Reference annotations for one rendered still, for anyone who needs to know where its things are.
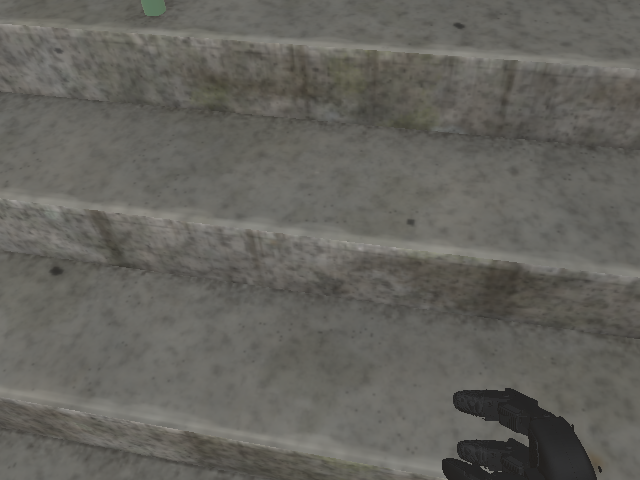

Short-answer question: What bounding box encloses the right robot hand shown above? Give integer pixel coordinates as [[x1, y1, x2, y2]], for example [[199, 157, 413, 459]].
[[442, 388, 602, 480]]

